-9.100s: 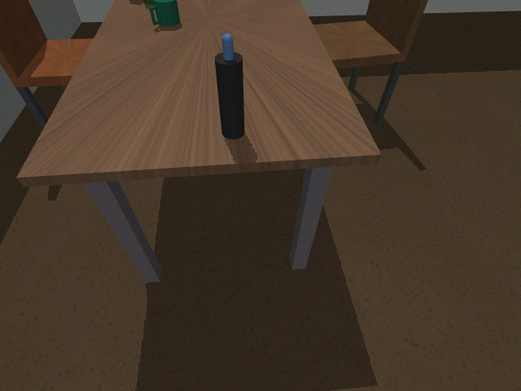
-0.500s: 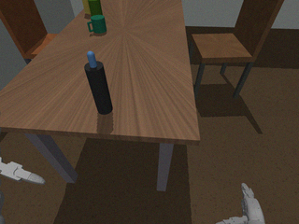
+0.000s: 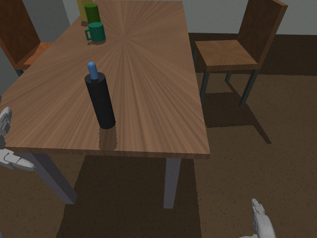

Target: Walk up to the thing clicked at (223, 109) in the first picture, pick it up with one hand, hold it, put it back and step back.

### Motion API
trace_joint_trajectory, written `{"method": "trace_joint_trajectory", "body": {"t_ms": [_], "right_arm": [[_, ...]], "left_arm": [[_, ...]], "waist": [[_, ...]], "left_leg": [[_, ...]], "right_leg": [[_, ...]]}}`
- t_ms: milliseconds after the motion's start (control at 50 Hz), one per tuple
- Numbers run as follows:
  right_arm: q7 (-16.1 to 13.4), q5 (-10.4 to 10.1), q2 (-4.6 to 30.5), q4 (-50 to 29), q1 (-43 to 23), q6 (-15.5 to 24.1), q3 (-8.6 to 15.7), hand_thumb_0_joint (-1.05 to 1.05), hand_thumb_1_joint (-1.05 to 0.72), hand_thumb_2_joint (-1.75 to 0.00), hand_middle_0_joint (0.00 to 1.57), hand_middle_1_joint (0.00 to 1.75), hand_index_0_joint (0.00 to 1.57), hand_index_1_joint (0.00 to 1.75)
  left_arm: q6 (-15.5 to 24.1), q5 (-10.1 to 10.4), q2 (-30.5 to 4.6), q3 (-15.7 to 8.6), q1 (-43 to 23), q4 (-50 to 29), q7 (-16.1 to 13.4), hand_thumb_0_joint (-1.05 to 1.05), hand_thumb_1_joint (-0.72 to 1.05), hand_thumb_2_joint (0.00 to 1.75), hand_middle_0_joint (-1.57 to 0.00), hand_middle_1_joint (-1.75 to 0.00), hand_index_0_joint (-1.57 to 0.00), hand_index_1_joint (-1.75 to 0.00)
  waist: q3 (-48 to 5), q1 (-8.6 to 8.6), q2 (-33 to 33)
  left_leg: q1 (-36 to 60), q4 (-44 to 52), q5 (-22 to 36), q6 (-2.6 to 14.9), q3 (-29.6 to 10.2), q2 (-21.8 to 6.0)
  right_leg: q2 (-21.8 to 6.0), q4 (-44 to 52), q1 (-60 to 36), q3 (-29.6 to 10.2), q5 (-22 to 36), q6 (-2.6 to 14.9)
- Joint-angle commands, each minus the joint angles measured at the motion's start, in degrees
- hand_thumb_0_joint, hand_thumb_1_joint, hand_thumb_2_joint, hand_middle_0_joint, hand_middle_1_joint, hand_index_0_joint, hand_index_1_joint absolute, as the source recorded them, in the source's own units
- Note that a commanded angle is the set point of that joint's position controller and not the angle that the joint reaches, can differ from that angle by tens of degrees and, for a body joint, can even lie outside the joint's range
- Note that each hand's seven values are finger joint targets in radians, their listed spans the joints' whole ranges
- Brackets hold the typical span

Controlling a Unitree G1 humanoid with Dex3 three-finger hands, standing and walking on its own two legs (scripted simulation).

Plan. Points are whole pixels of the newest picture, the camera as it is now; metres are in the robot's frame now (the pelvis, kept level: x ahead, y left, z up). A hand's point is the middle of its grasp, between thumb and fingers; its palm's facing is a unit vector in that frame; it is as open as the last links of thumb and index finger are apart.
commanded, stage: go down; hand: left
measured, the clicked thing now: (100, 97) +0.48 +0.20 +0.10
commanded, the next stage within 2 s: none
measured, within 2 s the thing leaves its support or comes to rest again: neither
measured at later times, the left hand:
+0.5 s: hand (13, 115) +0.33 +0.35 +0.17, palm faces +0.15 -0.99 +0.02, open 17.7 cm
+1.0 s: hand (14, 108) +0.37 +0.37 +0.16, palm faces +0.16 -0.99 +0.02, open 17.7 cm
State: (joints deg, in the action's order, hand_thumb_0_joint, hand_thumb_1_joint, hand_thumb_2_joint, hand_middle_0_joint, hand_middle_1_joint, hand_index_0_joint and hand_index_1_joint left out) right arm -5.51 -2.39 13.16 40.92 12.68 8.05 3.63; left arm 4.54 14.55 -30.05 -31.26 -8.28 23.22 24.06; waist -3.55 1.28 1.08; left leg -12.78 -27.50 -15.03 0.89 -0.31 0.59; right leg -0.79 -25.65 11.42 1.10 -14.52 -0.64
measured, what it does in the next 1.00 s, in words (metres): stands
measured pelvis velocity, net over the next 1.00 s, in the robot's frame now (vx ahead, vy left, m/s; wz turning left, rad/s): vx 0.01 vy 0.00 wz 0.00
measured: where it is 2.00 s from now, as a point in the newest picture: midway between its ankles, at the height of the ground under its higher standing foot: outside the picture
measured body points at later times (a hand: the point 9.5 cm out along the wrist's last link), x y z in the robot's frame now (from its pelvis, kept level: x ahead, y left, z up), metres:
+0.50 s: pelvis -0.01 -0.01 +0.00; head +0.00 +0.00 +0.45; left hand +0.32 +0.41 +0.17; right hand +0.14 -0.27 -0.09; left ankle -0.01 +0.11 -0.74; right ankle -0.01 -0.13 -0.74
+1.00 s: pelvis +0.01 +0.00 +0.00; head +0.03 +0.02 +0.45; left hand +0.35 +0.43 +0.16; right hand +0.17 -0.26 -0.09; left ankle -0.01 +0.11 -0.74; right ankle -0.01 -0.13 -0.74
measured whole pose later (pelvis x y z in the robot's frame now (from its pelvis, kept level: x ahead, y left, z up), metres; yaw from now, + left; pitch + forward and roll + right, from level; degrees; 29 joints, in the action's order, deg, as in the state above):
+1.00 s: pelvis +0.01 +0.00 +0.00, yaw +0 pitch +8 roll -2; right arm -9.8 -1.1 13.4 44.6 9.6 13.0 -1.6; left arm 2.8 13.8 -46.1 -34.8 -31.2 56.7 35.5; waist -6.9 -2.7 0.2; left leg -22.1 -30.7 -16.6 1.0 -0.9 -0.1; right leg -0.1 -25.9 19.3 1.6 -14.7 -0.7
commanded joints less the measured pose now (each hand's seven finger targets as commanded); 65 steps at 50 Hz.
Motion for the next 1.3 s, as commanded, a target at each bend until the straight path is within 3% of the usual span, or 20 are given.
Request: {"method": "trace_joint_trajectory", "body": {"t_ms": [0,80,160,240,280,300,360,520,620,780,800,820,840,880,900,1000,1080,1120,1200,1280], "right_arm": [[-1.27,0.35,10.69,-5.58,-6.03,3.49,4.21,0.0,0.54,-0.05,0.05,0.05,0.05,0.05],[-1.9,0.12,7.94,-5.46,-9.48,4.68,0.73,0.0,0.55,-0.05,0.05,0.05,0.05,0.05],[-2.81,0.36,8.11,-0.8,-8.8,5.33,0.0,0.0,0.55,-0.05,0.05,0.05,0.05,0.05],[-3.81,0.66,10.19,-1.14,-8.12,5.85,0.01,0.0,0.56,-0.05,0.05,0.05,0.05,0.05],[-3.98,0.57,8.59,-3.09,-9.02,6.32,-2.31,0.0,0.55,-0.05,0.05,0.05,0.05,0.05],[-4.4,0.61,10.22,-2.98,-8.39,6.41,-0.93,0.0,0.56,-0.05,0.05,0.05,0.05,0.05],[-4.82,0.81,8.23,-4.0,-8.92,6.72,-3.34,0.0,0.56,-0.05,0.05,0.05,0.05,0.05],[-5.92,0.99,9.0,-5.89,-9.92,7.65,-3.32,0.0,0.56,-0.05,0.05,0.05,0.05,0.05],[-6.25,1.35,9.59,-6.28,-7.63,7.86,-2.82,0.0,0.56,-0.05,0.05,0.05,0.05,0.05],[-5.55,1.25,8.62,-1.91,-5.72,7.84,-2.76,0.0,0.56,-0.05,0.05,0.05,0.05,0.05],[-5.69,1.29,10.4,-6.56,-8.64,8.31,-2.22,0.0,0.55,-0.05,0.05,0.05,0.05,0.05],[-5.44,1.22,8.12,-1.44,-6.0,7.74,-2.99,0.0,0.55,-0.05,0.05,0.05,0.05,0.05],[-5.65,1.21,10.33,-6.4,-8.96,8.27,-1.88,0.0,0.56,-0.05,0.05,0.05,0.05,0.05],[-5.29,1.24,8.63,-1.0,-5.76,7.76,-2.48,0.0,0.56,-0.05,0.05,0.05,0.05,0.05],[-5.48,1.4,12.17,-5.39,-8.64,8.39,-0.66,0.0,0.55,-0.05,0.05,0.05,0.05,0.05],[-4.82,1.61,9.54,-3.79,-7.03,8.07,-2.45,0.0,0.55,-0.05,0.05,0.05,0.05,0.05],[-4.67,1.79,11.3,-7.13,-8.3,8.41,-1.77,0.0,0.56,-0.05,0.05,0.05,0.05,0.05],[-4.51,1.83,9.27,-3.62,-5.72,7.81,-2.85,0.0,0.56,-0.05,0.05,0.05,0.05,0.05],[-4.75,1.69,9.65,-6.14,-7.38,8.23,-2.64,0.0,0.56,-0.05,0.05,0.05,0.05,0.05],[-5.04,1.53,10.56,-7.17,-7.33,8.19,-2.33,0.0,0.56,-0.05,0.05,0.05,0.05,0.05]], "left_arm": [[3.41,0.83,-22.67,-5.85,-22.36,-9.5,-0.02,0.0,-0.52,0.08,-0.04,-0.01,-0.03,-0.02],[3.25,1.7,-24.14,-5.33,-29.78,-4.75,2.26,0.0,-0.56,0.09,-0.03,-0.02,-0.03,-0.03],[2.22,1.68,-26.09,-3.71,-33.92,2.96,5.43,0.0,-0.58,0.08,-0.03,-0.02,-0.03,-0.03],[0.8,2.45,-30.49,-5.96,-35.26,10.58,7.96,0.0,-0.59,0.07,-0.03,-0.03,-0.03,-0.03],[0.38,2.59,-31.36,-5.66,-36.98,13.41,9.07,0.0,-0.61,0.07,-0.04,-0.03,-0.04,-0.03],[0.28,2.59,-32.55,-6.12,-37.16,15.38,9.51,0.0,-0.6,0.07,-0.03,-0.03,-0.04,-0.04],[0.07,2.07,-34.51,-6.29,-39.33,18.16,10.41,0.0,-0.6,0.08,-0.03,-0.03,-0.03,-0.03],[1.0,0.86,-38.8,-6.18,-44.26,21.32,11.27,0.0,-0.61,0.06,-0.04,-0.02,-0.04,-0.03],[1.54,0.6,-39.03,-6.12,-44.99,21.12,11.09,0.0,-0.61,0.06,-0.04,-0.02,-0.04,-0.03],[2.0,0.93,-38.57,-6.16,-44.03,20.39,11.24,0.0,-0.58,0.06,-0.04,-0.02,-0.04,-0.03],[1.89,1.06,-38.85,-7.25,-42.62,21.66,11.09,0.0,-0.59,0.06,-0.04,-0.02,-0.04,-0.03],[2.19,0.98,-37.6,-5.47,-44.74,19.45,11.46,0.0,-0.59,0.06,-0.04,-0.03,-0.04,-0.03],[2.17,0.92,-39.13,-7.19,-42.84,21.18,11.29,0.0,-0.58,0.06,-0.04,-0.02,-0.04,-0.03],[2.08,1.13,-38.03,-5.99,-43.7,19.79,11.42,0.0,-0.58,0.06,-0.04,-0.02,-0.04,-0.03],[2.14,1.05,-39.91,-7.95,-42.64,21.46,11.33,0.0,-0.59,0.05,-0.04,-0.03,-0.05,-0.03],[1.86,0.73,-38.13,-6.63,-43.72,21.42,11.8,0.0,-0.58,0.07,-0.04,-0.02,-0.04,-0.03],[1.92,0.28,-40.75,-8.06,-44.41,21.81,11.63,0.0,-0.56,0.08,-0.04,-0.03,-0.04,-0.04],[1.83,0.46,-39.61,-7.08,-45.08,22.94,11.85,0.0,-0.55,0.08,-0.04,-0.03,-0.04,-0.04],[2.34,-0.44,-41.36,-6.72,-46.94,24.39,11.99,0.0,-0.54,0.08,-0.03,-0.03,-0.03,-0.03],[2.81,0.01,-42.7,-7.3,-47.67,27.43,12.21,0.0,-0.57,0.07,-0.04,-0.04,-0.04,-0.04]], "waist": [[-8.15,-1.16,6.05],[-9.87,-1.56,5.82],[-9.76,-2.34,6.62],[-11.76,-2.64,4.53],[-11.94,-2.3,5.01],[-12.08,-2.75,3.98],[-12.57,-2.08,3.0],[-14.75,-2.8,7.0],[-19.12,-3.71,6.93],[-17.83,-3.28,10.1],[-18.8,-3.44,8.7],[-18.16,-3.16,9.17],[-20.04,-3.7,8.34],[-19.03,-3.36,9.71],[-19.5,-3.68,9.2],[-20.88,-3.54,9.39],[-21.07,-3.57,9.09],[-19.0,-3.97,8.82],[-17.05,-4.24,7.09],[-17.33,-4.68,7.21]], "left_leg": [[4.22,3.92,15.16,-0.67,-0.41,-0.55],[3.82,3.97,13.04,-0.28,-0.99,-0.49],[3.66,4.51,9.26,-0.14,-1.56,-0.45],[3.42,3.63,9.32,0.34,-1.24,0.19],[2.93,3.32,9.96,0.4,-1.06,0.35],[2.86,3.4,10.18,0.32,-1.27,0.12],[1.5,2.76,11.31,0.7,-0.91,0.64],[1.94,1.82,9.67,0.45,-0.87,0.82],[4.73,-0.06,16.68,0.52,-1.1,0.43],[5.19,-1.03,22.73,-0.45,-1.77,-0.67],[5.63,-1.31,24.3,-0.46,-1.88,-0.96],[5.46,-1.39,24.35,-0.39,-2.07,-0.97],[6.07,-1.78,24.66,-0.28,-1.7,-0.73],[6.49,-2.06,26.55,-0.44,-2.01,-0.97],[6.45,-2.06,27.3,-0.82,-2.23,-1.39],[7.59,-3.32,33.13,-0.91,-2.48,-1.74],[7.24,-3.02,31.77,-1.15,-2.57,-1.96],[6.02,-3.04,29.4,-0.63,-2.1,-1.29],[2.06,-2.13,19.43,0.25,-1.37,-0.17],[0.59,-2.2,15.45,0.38,-1.33,0.08]], "right_leg": [[0.92,2.3,0.8,1.13,11.99,1.76],[0.87,2.27,0.76,1.17,10.95,1.68],[0.94,2.67,3.46,1.43,8.1,1.79],[0.81,3.45,3.41,1.22,8.35,1.49],[0.66,3.37,3.52,1.11,8.83,1.52],[0.9,3.28,3.87,1.22,8.72,1.58],[0.59,3.32,3.11,0.93,9.85,1.31],[0.66,3.2,5.65,0.65,8.41,1.52],[0.92,2.09,5.27,0.89,13.95,1.37],[1.59,1.31,7.49,1.49,15.62,1.99],[1.7,1.07,6.98,1.63,16.34,1.99],[1.75,1.06,7.81,1.62,16.21,1.98],[1.51,1.17,6.64,1.42,17.07,1.78],[1.63,0.91,8.05,1.53,17.33,1.91],[1.89,0.53,7.82,1.65,17.21,2.07],[1.86,0.08,7.81,1.52,20.05,2.05],[2.01,0.08,7.93,1.71,18.54,2.14],[1.82,0.38,8.09,1.41,18.66,1.97],[1.41,0.54,8.2,1.12,15.04,1.62],[1.26,0.23,9.12,0.99,12.34,1.71]]}}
